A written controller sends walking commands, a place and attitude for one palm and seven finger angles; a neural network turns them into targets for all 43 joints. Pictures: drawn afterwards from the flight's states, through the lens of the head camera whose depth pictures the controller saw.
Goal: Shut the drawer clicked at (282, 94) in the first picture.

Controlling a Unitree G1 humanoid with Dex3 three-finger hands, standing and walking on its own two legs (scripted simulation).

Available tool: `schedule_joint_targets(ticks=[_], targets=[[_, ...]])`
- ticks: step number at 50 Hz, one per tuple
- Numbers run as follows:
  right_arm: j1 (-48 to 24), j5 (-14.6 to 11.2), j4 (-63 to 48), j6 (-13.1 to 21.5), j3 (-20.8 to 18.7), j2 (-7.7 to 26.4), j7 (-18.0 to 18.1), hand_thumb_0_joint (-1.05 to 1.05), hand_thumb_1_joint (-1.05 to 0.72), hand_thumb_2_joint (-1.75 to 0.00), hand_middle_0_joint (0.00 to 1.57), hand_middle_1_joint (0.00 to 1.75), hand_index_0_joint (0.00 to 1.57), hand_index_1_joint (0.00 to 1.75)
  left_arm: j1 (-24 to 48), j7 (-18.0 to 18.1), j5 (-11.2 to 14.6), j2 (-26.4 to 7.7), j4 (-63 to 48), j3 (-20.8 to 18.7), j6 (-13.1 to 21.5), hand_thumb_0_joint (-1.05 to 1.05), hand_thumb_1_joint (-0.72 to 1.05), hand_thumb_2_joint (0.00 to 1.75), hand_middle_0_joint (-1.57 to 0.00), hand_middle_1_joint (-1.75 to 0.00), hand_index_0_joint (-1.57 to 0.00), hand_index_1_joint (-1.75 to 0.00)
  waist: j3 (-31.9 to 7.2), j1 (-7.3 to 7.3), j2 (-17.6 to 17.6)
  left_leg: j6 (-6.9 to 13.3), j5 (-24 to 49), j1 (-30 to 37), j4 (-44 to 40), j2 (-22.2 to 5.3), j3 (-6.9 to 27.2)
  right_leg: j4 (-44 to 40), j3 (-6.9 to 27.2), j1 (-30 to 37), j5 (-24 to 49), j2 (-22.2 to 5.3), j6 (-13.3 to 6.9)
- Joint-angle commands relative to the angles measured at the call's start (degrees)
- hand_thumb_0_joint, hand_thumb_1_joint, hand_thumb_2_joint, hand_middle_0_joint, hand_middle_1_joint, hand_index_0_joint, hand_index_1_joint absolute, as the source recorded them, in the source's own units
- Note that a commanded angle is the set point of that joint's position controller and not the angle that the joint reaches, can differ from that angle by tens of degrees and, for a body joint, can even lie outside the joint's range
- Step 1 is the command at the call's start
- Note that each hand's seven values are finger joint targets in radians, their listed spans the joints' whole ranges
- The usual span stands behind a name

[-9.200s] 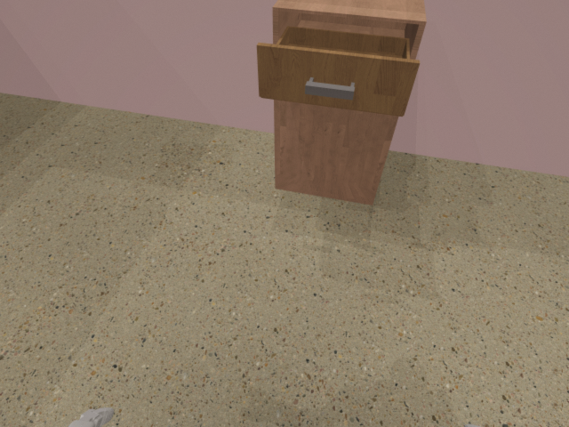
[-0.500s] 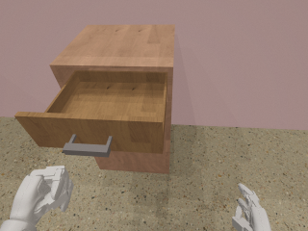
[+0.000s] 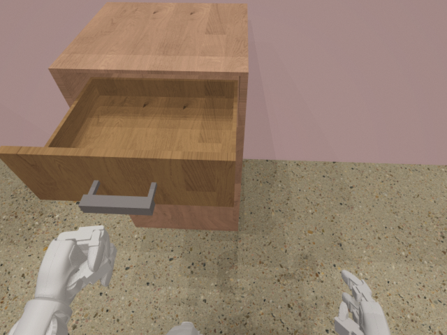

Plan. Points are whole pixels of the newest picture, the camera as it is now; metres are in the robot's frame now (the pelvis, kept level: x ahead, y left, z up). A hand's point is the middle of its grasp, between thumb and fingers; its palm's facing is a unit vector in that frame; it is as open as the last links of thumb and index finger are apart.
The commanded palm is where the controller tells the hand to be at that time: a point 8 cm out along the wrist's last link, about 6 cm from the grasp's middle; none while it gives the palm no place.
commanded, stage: bring the fist close to the handle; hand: left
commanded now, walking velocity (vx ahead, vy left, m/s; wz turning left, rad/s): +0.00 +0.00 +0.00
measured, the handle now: (121, 195) +0.37 +0.23 +0.02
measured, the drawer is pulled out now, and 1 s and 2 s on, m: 0.28 0.28 0.19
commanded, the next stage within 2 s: push the drawer shut in 0.84 s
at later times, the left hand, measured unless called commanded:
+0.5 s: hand (130, 245) +0.27 +0.19 +0.02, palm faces -0.03 -1.00 -0.04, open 3.3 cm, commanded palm +0.24 +0.24 +0.03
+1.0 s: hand (129, 242) +0.27 +0.19 +0.03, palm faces +0.00 -1.00 -0.06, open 3.3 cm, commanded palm +0.25 +0.25 +0.03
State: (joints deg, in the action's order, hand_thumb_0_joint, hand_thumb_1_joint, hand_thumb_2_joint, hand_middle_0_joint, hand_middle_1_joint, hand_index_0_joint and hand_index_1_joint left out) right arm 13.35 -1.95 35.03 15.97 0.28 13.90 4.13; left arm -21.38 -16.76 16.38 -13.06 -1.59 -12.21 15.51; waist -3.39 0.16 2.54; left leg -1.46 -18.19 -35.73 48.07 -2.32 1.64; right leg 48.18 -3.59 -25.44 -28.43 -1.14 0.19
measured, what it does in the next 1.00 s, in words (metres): stands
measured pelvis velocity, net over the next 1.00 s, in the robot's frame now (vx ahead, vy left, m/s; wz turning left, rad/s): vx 0.00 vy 0.00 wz -0.01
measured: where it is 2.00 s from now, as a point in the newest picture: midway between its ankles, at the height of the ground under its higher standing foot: outside the picture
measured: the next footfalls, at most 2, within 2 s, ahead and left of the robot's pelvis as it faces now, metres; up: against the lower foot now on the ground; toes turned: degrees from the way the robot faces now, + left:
none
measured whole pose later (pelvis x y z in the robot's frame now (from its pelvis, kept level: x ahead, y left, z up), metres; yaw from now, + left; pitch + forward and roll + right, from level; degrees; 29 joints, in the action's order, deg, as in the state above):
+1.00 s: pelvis +0.00 +0.00 -0.03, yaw -1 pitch +12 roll -2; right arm 12.9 -1.6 32.2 9.1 0.5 14.6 3.5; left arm -9.9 -13.7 15.0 -14.2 8.1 -11.7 20.0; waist -5.8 1.3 2.8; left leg -1.8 -22.2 -49.3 59.1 -3.2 2.4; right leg 59.2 -3.6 -38.7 -32.7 -0.3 -0.2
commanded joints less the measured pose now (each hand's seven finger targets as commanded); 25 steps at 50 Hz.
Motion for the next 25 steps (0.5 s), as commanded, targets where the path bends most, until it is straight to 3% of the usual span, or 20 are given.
schedule_joint_targets(ticks=[1,9,15,22,25], targets=[[-4.72,0.25,-8.99,2.46,-2.22,6.96,0.24,0.0,-0.9,-0.9,0.2,0.3,0.2,0.3,6.82,0.81,0.11,-7.84,-10.26,-3.84,5.48,0.0,0.9,0.9,-1.4,-1.6,-1.4,-1.6,-8.14,0.47,-0.02,2.68,4.91,10.76,-4.16,2.36,-0.67,-6.84,-0.36,-7.98,12.72,2.22,-0.27],[-3.89,0.37,-8.48,1.68,-2.1,7.56,0.61,0.0,-0.9,-0.9,0.2,0.3,0.2,0.3,15.22,0.66,0.22,-8.44,-5.13,-3.61,7.07,0.0,0.9,0.9,-1.4,-1.6,-1.4,-1.6,-11.85,1.62,-0.03,2.53,2.57,7.72,-0.7,1.99,-0.16,-3.75,0.07,-12.1,9.55,2.19,-0.27],[-3.17,0.67,-9.22,0.59,-2.19,7.75,0.1,0.0,-0.9,-0.9,0.2,0.3,0.2,0.3,15.51,1.66,-0.8,-8.72,-3.0,-3.49,6.8,0.0,0.9,0.9,-1.4,-1.6,-1.4,-1.6,-15.29,0.68,1.21,2.51,4.14,6.95,0.76,1.62,0.24,-1.06,-0.33,-12.61,10.72,2.4,-0.66],[-3.18,0.88,-9.93,-1.15,-2.23,7.55,-0.51,0.0,-0.9,-0.9,0.2,0.3,0.2,0.3,20.97,3.93,-2.15,-6.82,-0.1,-1.28,7.49,0.0,0.9,0.9,-1.4,-1.6,-1.4,-1.6,-14.08,1.7,0.14,2.35,1.41,3.06,2.9,1.28,0.51,1.57,-0.52,-17.59,7.95,2.32,-0.54],[-3.08,0.88,-10.7,-1.79,-2.36,7.69,-0.56,0.0,-0.9,-0.9,0.2,0.3,0.2,0.3,20.81,5.21,-2.63,-9.45,-2.91,-3.14,8.16,0.0,0.9,0.9,-1.4,-1.6,-1.4,-1.6,-16.97,0.79,1.43,2.47,2.12,4.19,2.85,1.09,0.52,1.9,-0.3,-16.21,7.97,2.54,-0.85]])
